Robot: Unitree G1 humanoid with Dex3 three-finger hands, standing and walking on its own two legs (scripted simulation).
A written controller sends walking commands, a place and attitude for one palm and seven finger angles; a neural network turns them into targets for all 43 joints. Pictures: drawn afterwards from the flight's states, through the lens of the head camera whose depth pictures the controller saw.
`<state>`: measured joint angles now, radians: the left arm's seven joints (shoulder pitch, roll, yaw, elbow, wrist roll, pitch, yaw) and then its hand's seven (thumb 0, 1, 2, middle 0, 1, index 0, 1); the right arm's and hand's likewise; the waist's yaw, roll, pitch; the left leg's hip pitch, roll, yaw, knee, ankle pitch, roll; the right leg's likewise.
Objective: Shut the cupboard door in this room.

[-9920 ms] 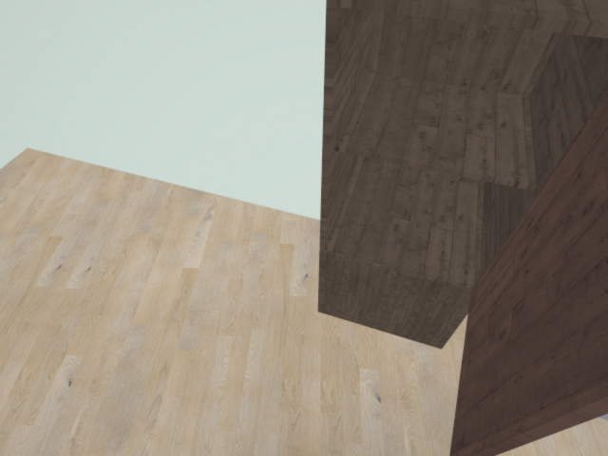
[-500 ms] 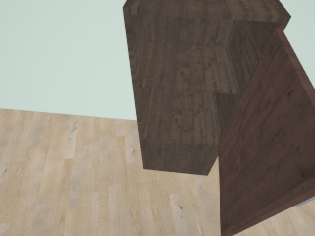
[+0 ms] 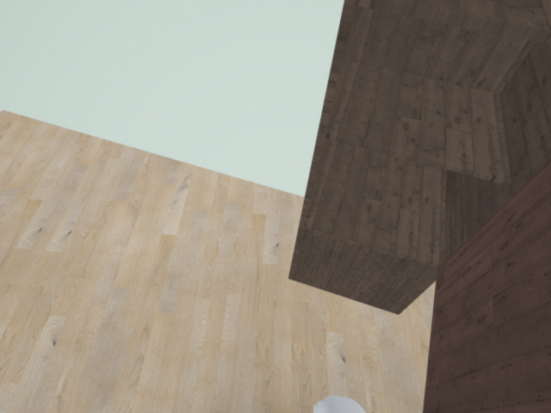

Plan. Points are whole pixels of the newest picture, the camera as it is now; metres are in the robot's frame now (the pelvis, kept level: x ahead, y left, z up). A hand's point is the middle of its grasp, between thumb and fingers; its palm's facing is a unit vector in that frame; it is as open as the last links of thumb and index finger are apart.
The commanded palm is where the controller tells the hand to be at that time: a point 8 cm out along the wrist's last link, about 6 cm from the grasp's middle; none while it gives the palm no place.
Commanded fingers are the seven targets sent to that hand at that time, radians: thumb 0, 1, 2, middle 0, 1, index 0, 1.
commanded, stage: stand and wait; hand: left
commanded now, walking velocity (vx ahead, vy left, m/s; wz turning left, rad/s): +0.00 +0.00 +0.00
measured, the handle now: out of the picture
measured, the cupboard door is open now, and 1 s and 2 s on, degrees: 87 87 87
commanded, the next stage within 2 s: turn or walk to find it in 0.60 s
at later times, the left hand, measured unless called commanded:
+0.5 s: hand out of the picture +0.03 +0.13 -0.16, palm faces +0.08 -0.97 -0.22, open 7.3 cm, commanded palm none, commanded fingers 0.00 0.90 0.90 -0.20 -0.30 -0.20 -0.30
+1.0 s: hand out of the picture +0.01 +0.18 -0.18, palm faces +0.17 -0.96 -0.23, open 7.3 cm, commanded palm none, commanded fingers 0.00 0.90 0.90 -0.20 -0.30 -0.20 -0.30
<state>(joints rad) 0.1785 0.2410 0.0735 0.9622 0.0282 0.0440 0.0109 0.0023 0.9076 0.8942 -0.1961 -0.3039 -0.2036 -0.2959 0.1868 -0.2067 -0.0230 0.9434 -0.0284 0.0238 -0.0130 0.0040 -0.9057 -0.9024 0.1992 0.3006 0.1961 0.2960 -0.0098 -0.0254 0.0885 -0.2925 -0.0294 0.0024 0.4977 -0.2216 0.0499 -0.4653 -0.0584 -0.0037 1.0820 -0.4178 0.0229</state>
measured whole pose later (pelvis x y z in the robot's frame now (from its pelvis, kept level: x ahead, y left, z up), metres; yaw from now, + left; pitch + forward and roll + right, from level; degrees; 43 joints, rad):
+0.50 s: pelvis +0.02 -0.05 +0.00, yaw +3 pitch +0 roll +1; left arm 0.27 0.14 0.02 1.06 0.02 -0.02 0.03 0.00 0.92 0.89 -0.20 -0.30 -0.21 -0.30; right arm 0.23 -0.19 -0.02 1.07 -0.01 0.02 -0.03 0.01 -0.91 -0.90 0.20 0.30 0.19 0.30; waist 0.00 0.03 0.05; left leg -0.23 0.03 -0.01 0.56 -0.35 -0.03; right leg -0.17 0.02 -0.07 0.44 -0.28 -0.05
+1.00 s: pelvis +0.00 -0.02 -0.01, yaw +7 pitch +1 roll +0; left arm 0.22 0.20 0.07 1.02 0.02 0.03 0.02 0.00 0.91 0.89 -0.20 -0.30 -0.21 -0.30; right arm 0.24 -0.16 -0.02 1.03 -0.02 0.03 -0.02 0.01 -0.91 -0.90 0.20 0.30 0.20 0.30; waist 0.00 -0.01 0.07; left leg -0.29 -0.03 -0.05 0.57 -0.30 0.01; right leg -0.26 -0.05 -0.12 0.56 -0.32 0.00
